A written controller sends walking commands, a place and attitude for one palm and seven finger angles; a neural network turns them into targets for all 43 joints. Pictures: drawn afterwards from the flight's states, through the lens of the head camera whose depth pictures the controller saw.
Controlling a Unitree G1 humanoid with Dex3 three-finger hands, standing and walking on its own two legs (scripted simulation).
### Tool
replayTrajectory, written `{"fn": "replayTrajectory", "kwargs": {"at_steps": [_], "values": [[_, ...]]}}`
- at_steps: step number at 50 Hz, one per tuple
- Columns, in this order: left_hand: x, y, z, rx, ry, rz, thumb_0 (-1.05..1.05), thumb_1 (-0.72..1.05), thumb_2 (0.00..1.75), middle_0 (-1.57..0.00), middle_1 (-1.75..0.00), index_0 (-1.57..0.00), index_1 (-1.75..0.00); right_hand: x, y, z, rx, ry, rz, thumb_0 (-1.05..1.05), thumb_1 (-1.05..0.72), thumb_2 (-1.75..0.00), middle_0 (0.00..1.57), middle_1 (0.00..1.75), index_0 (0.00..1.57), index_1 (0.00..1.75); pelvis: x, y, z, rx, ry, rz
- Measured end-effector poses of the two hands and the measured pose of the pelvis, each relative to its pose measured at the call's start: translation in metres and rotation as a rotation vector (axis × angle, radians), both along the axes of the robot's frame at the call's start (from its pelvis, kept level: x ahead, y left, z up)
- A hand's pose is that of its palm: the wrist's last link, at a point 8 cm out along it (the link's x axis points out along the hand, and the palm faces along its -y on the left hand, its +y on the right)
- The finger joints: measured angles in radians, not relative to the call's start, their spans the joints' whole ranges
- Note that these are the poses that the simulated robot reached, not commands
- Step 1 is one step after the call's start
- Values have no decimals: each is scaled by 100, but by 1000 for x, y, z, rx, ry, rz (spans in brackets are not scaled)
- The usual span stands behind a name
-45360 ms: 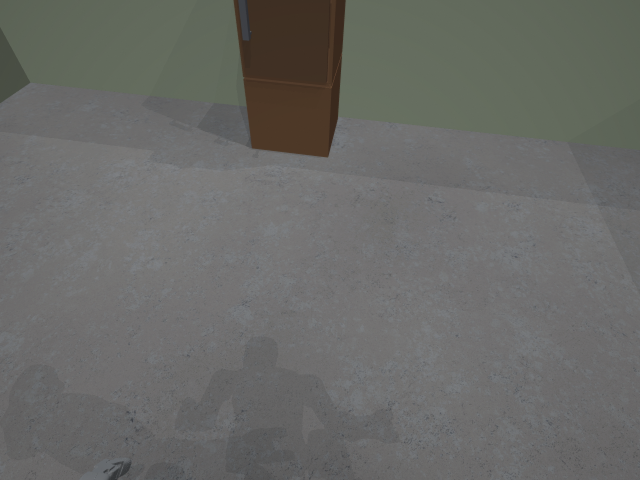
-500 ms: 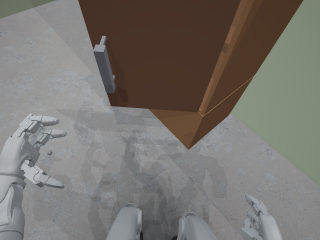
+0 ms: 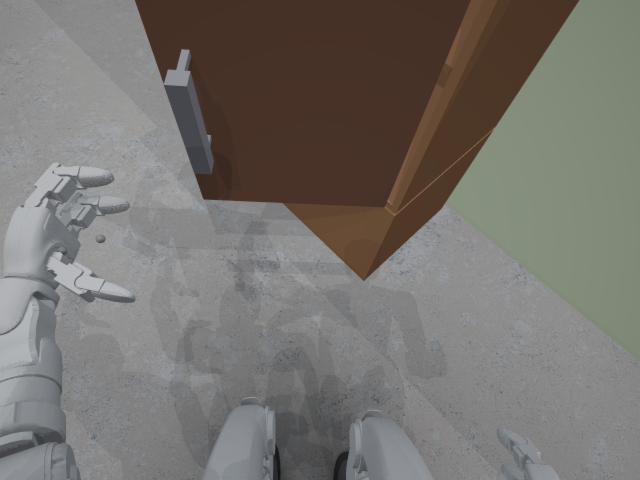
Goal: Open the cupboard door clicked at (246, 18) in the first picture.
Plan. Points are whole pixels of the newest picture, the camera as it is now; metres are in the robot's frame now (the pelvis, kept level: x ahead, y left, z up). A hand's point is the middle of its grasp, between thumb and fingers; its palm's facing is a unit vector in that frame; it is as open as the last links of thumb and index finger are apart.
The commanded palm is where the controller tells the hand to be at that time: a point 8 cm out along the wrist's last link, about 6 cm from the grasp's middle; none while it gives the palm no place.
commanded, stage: move the hooked fingers beside the handle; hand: left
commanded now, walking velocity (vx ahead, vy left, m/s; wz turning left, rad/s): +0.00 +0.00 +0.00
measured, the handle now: (195, 116) +0.58 +0.20 +0.03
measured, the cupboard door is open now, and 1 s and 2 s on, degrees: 46 46 46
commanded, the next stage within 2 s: slide the fingers in behind the handle in 1.80 s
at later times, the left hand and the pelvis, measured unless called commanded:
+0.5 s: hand (130, 184) +0.45 +0.25 +0.04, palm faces +0.01 -1.00 -0.03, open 13.9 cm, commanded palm +0.44 +0.29 +0.04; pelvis -0.01 +0.00 -0.01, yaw -1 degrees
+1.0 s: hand (144, 133) +0.53 +0.26 +0.04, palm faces +0.03 -1.00 -0.03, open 13.9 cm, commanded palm +0.53 +0.28 +0.03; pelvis -0.01 +0.00 -0.03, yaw -2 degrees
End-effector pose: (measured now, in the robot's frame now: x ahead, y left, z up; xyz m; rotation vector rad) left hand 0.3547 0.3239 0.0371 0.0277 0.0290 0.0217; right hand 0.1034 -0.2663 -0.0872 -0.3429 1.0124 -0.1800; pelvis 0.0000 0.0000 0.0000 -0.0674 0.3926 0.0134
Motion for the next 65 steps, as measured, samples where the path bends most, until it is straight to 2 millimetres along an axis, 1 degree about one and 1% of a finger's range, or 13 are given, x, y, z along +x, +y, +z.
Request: {"fn": "replayTrajectory", "kwargs": {"at_steps": [4, 8, 15, 20, 27, 35, 39, 46, 52, 56, 61, 63, 65], "values": [[16, -11, 4, -1, -11, -39, -1, -50, 30, -30, -120, -30, -120, -8, 3, -1, -2, 29, -16, 1, -90, -89, 20, 30, 20, 30, -1, 4, 1, -3, 5, 1], [32, -18, 5, -12, 8, -37, -1, -50, 30, -30, -120, -30, -120, -16, 6, -2, 8, 47, -34, 1, -90, -89, 20, 30, 20, 30, -1, 7, 3, 0, 10, -4], [51, -12, 4, -1, 5, 27, -1, -49, 30, -31, -120, -30, -120, -32, 7, -5, 14, 95, -56, 1, -90, -89, 20, 30, 20, 30, -2, 6, 0, 2, 21, -14], [61, -10, 6, 9, -17, 17, -1, -49, 30, -30, -120, -30, -120, -47, 4, -11, 7, 159, -69, 1, -90, -89, 20, 30, 20, 30, -4, 4, -4, -2, 30, -13], [81, -19, 2, -5, 7, -16, -1, -50, 30, -30, -120, -30, -120, -63, -3, -15, -11, 227, -92, 1, -90, -89, 20, 30, 20, 30, -6, 2, -8, -7, 48, -7], [114, -26, 4, -5, -15, 9, -1, -50, 30, -30, -120, -30, -120, -80, -10, -18, -30, 268, -122, 1, -90, -89, 20, 30, 20, 30, -8, -2, -16, -10, 80, -17], [128, -24, 6, -3, -9, 12, -1, -49, 30, -30, -120, -30, -120, -89, -12, -20, -30, 297, -141, 1, -90, -89, 20, 30, 20, 30, -8, -4, -19, -13, 94, -24], [145, -15, 2, -3, 21, 13, -1, -49, 30, -30, -120, -30, -120, -106, -10, -22, -31, 358, -158, 1, -90, -89, 20, 30, 20, 30, -8, -5, -24, -23, 121, -27], [163, -16, 4, -10, -14, 4, -1, -49, 30, -30, -120, -30, -120, -117, -7, -24, -40, 410, -166, 0, -90, -89, 20, 30, 20, 30, -8, -3, -29, -34, 149, -26], [168, -19, -1, -15, 8, -14, -1, -49, 30, -30, -120, -30, -120, -120, -3, -22, -36, 423, -181, 0, -90, -89, 20, 30, 20, 30, -7, -1, -29, -37, 156, -30], [164, -16, -14, -10, 60, -6, -1, -49, 30, -30, -120, -30, -120, -121, 4, -20, -21, 430, -185, 0, -90, -89, 20, 30, 20, 30, -4, 3, -26, -37, 154, -37], [161, -14, -12, -9, 39, 9, -1, -49, 30, -30, -120, -30, -120, -120, 6, -19, -15, 432, -184, 0, -90, -89, 20, 30, 20, 30, -3, 4, -25, -37, 154, -38], [159, -11, -5, -1, -3, 22, -1, -49, 30, -30, -120, -30, -120, -119, 9, -18, -9, 432, -182, 0, -90, -89, 20, 30, 20, 30, -2, 5, -23, -38, 151, -37]]}}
